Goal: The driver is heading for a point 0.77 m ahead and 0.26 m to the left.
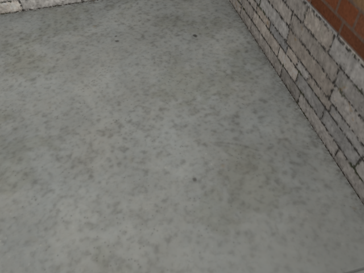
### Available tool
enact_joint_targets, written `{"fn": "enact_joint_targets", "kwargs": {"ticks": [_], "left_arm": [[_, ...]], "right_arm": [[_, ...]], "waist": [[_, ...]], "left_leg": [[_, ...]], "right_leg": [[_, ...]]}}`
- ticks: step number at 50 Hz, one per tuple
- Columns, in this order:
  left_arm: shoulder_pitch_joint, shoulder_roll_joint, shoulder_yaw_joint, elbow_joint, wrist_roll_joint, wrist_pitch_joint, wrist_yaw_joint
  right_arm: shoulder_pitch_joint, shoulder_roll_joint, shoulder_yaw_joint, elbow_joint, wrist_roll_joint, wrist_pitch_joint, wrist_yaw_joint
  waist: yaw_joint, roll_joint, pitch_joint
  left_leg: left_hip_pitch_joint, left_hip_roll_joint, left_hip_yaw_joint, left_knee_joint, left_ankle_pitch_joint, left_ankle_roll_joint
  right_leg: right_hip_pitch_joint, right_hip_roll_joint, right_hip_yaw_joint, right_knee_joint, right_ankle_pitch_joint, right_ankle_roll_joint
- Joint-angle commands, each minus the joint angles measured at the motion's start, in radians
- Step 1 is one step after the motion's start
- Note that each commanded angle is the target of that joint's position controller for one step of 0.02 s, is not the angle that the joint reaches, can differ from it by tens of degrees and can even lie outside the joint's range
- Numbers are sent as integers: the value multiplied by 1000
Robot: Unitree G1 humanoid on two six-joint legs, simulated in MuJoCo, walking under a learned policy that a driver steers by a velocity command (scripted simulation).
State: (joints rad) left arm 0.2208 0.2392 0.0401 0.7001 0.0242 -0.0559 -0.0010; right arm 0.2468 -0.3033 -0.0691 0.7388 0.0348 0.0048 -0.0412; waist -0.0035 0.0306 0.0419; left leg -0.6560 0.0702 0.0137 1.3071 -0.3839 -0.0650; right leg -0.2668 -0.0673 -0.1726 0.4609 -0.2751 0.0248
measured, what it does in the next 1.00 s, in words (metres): walks ahead, turning left: left foot, then right foot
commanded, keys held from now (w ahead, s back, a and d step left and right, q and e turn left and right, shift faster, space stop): q+shift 0.38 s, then w+q+shift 0.14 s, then w+shift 0.16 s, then w+e+shift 0.32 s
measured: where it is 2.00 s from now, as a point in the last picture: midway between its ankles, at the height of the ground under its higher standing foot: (140, 168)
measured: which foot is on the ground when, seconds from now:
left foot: up 0.00-0.18, down 0.20-0.62, up 0.64-0.96, down 0.98-1.00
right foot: down 0.00-0.20, up 0.22-0.60, down 0.62-1.00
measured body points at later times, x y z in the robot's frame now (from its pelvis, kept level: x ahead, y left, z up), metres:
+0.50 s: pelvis +0.14 +0.02 +0.02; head +0.17 +0.05 +0.46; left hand +0.24 +0.35 -0.07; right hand +0.39 -0.18 -0.06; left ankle +0.19 +0.11 -0.72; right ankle +0.26 -0.12 -0.68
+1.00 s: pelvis +0.28 +0.13 +0.01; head +0.32 +0.13 +0.46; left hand +0.09 +0.31 -0.12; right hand +0.62 +0.10 -0.03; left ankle +0.24 +0.28 -0.72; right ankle +0.25 -0.10 -0.71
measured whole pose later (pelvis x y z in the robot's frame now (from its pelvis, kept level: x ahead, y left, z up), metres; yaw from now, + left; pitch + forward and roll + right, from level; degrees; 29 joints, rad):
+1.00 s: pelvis +0.28 +0.13 +0.01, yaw +28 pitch +5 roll +2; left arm 0.56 0.22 0.01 0.85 -0.01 -0.06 0.01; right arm 0.02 -0.23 0.00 0.48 0.05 -0.10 0.02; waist 0.13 -0.01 -0.02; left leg -0.40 0.01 -0.01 0.56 -0.35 -0.05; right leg -0.12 -0.07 0.18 0.55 -0.54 -0.04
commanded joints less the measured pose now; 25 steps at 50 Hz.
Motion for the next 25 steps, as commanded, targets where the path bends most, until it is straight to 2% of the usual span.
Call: {"fn": "enact_joint_targets", "kwargs": {"ticks": [1, 3, 6, 8, 9, 10, 11, 12, 13, 14, 15, 16, 17, 19, 20, 22, 25], "left_arm": [[-178, 106, 33, -72, -3, -20, 28], [-213, 149, 47, -73, -15, -6, 39], [-199, 192, 64, -50, -47, 11, 33], [-199, 209, 73, -38, -67, 24, 24], [-200, 202, 73, -34, -79, 33, 20], [-161, 181, 68, -29, -77, 45, 17], [-80, 117, 51, -49, -23, 52, 12], [-5, 109, 43, -70, 12, 48, 9], [-99, 176, 54, -88, -24, 30, 5], [-192, 174, 53, -104, -40, 20, 10], [-216, 160, 51, -96, -24, 22, 23], [-217, 162, 52, -87, -10, 29, 33], [-216, 163, 56, -85, -10, 36, 31], [-209, 128, 50, -65, -15, 39, 24], [-194, 113, 45, -54, -19, 36, 18], [-185, 108, 43, -49, -32, 31, 3], [-177, 117, 49, -42, -40, 14, -10]], "right_arm": [[69, 21, -1, -81, -19, 40, 13], [48, 19, 1, -90, -28, 42, 42], [10, -43, -20, -119, -23, 55, 76], [28, -91, -43, -134, -22, 62, 81], [78, -115, -60, -124, -21, 62, 75], [171, -171, -90, -103, -25, 58, 61], [103, -304, -119, -135, -15, 54, 43], [41, -323, -98, -214, -47, 28, 51], [51, -285, -92, -232, -55, -6, 75], [25, -253, -83, -230, -44, -26, 73], [-20, -204, -71, -232, -18, -27, 62], [-61, -172, -59, -242, -13, -20, 44], [-91, -163, -57, -256, -20, -10, 28], [-101, -161, -58, -273, -30, 4, 7], [-70, -159, -60, -268, -22, 7, -1], [-50, -179, -64, -274, -10, 8, -6], [-59, -179, -64, -278, -8, 7, -1]], "waist": [[-80, -139, -31], [-80, -131, -66], [-64, -129, -100], [-82, -125, -115], [-113, -98, -132], [-148, -13, -136], [-50, 318, -73], [21, 332, -278], [-55, 158, -351], [-50, 63, -256], [-25, -12, -182], [4, -5, -169], [25, 16, -168], [30, 19, -187], [26, 2, -224], [20, 53, -228], [25, 128, -170]], "left_leg": [[34, 71, -46, -161, 103, 6], [147, 58, -8, -371, 254, 31], [211, 27, 68, -470, 242, 68], [276, -20, 129, -522, 174, 114], [359, -70, 159, -596, 194, 148], [499, -119, 104, -703, 277, 203], [577, 57, -253, -791, 785, 312], [731, 224, -675, -869, 627, 510], [730, 273, -803, -1036, 286, 509], [670, 246, -748, -1038, 158, 439], [579, 196, -652, -1013, 138, 369], [493, 145, -567, -1001, 142, 326], [437, 97, -502, -1004, 155, 297], [426, 45, -435, -984, 280, 279], [432, 29, -434, -996, 143, 280], [402, 30, -494, -1053, -162, 286], [303, 17, -519, -1080, -271, 268]], "right_leg": [[-15, -263, 61, -221, 492, -191], [-7, -227, -24, -193, 482, -176], [100, -266, -47, -118, 555, -161], [146, -269, -66, 9, 684, -131], [145, -240, -96, 133, 741, -100], [51, -186, -89, 358, 603, -57], [-207, -29, -83, 657, -227, 31], [-406, 107, 148, 954, -487, 68], [-470, 115, 281, 978, -375, 39], [-500, 84, 300, 922, -293, 8], [-485, 52, 316, 834, -222, 0], [-417, 39, 325, 755, -170, -7], [-350, 46, 317, 693, -133, -7], [-300, 88, 292, 591, -88, 10], [-277, 99, 290, 523, -70, 17], [-230, 120, 280, 411, -68, 25], [-125, 140, 260, 291, -81, 19]]}}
